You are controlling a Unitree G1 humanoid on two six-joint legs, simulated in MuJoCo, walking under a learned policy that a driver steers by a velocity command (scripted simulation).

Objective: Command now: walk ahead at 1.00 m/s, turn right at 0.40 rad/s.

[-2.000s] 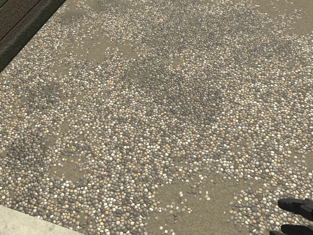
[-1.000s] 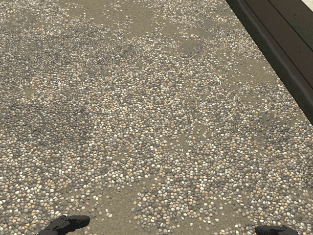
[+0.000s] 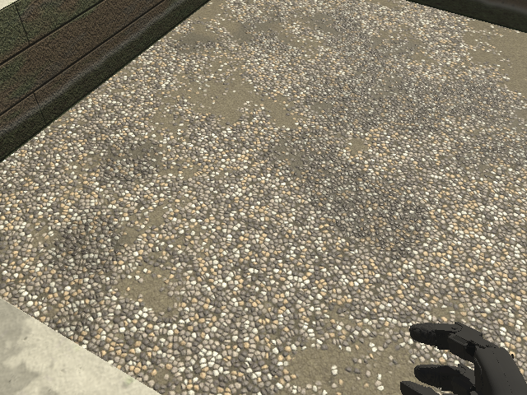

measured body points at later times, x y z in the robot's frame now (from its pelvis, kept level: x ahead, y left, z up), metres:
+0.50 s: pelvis +0.00 +0.03 -0.01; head +0.03 -0.01 +0.44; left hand +0.29 +0.16 -0.08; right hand +0.10 -0.28 -0.09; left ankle +0.08 +0.11 -0.67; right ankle -0.01 -0.08 -0.72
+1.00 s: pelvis +0.01 +0.00 -0.02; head +0.00 -0.03 +0.43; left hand +0.34 -0.07 -0.05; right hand -0.11 -0.27 -0.13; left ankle +0.11 +0.13 -0.71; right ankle -0.02 -0.11 -0.72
